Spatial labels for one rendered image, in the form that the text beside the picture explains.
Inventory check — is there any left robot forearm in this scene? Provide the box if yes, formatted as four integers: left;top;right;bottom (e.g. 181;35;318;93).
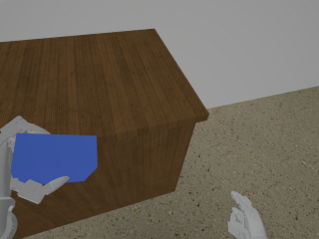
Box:
0;196;18;239

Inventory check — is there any sponge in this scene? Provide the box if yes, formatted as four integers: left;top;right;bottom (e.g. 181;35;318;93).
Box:
10;132;98;185

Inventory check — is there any robot left hand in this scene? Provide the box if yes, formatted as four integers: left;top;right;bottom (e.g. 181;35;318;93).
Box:
0;116;70;204

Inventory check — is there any table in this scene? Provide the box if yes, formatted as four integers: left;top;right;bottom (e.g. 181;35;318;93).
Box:
0;28;209;239

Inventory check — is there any robot right hand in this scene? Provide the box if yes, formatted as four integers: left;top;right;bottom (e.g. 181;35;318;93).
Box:
227;190;268;239

